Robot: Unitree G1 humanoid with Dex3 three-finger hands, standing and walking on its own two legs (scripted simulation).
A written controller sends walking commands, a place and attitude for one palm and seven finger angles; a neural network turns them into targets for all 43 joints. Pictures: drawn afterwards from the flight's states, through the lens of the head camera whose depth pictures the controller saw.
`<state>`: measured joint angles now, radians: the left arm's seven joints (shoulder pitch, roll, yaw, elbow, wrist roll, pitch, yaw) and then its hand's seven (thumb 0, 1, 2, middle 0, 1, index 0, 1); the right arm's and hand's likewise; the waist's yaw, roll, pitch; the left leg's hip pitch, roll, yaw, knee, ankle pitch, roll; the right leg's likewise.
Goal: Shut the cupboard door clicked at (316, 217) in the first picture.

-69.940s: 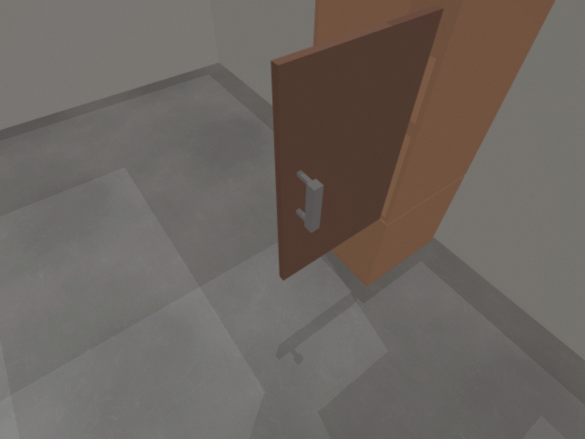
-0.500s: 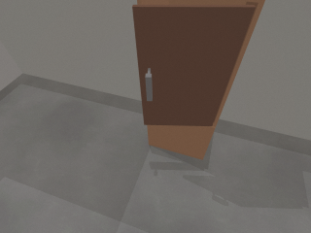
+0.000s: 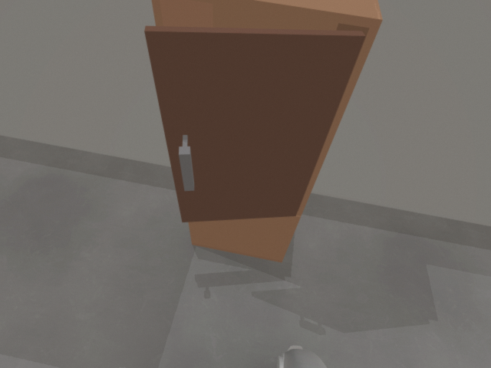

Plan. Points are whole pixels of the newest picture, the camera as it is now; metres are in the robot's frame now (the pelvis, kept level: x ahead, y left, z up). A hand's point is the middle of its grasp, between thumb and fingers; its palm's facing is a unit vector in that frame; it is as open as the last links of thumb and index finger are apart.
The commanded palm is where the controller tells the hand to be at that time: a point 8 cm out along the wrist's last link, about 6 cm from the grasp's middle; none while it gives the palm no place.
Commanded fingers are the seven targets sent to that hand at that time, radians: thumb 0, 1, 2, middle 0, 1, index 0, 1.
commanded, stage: come to a stop and stand still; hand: left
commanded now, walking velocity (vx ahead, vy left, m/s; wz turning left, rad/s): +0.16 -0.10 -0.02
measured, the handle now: (187, 163) +0.53 +0.15 -0.05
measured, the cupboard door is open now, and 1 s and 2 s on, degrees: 16 16 16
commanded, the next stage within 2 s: look again from close up in 1.02 s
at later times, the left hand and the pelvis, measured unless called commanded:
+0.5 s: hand out of the picture +0.14 +0.16 -0.18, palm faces +0.07 -0.97 -0.23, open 7.3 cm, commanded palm none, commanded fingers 0.00 0.90 0.90 -0.20 -0.30 -0.20 -0.30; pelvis +0.07 -0.04 -0.01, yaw +1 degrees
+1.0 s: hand out of the picture +0.05 +0.17 -0.18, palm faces +0.02 -0.98 -0.21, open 7.3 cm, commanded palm none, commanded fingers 0.00 0.90 0.90 -0.20 -0.30 -0.20 -0.30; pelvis +0.05 -0.01 +0.00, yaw +0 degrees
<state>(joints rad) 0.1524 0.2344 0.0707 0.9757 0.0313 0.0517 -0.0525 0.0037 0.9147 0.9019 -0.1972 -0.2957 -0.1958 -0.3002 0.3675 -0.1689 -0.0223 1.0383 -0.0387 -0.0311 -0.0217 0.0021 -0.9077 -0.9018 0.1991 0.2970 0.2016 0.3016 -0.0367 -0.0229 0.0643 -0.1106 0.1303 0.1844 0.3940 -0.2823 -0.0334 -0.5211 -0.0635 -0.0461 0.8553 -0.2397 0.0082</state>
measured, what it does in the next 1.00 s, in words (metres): steps on the spot: right foot, then left foot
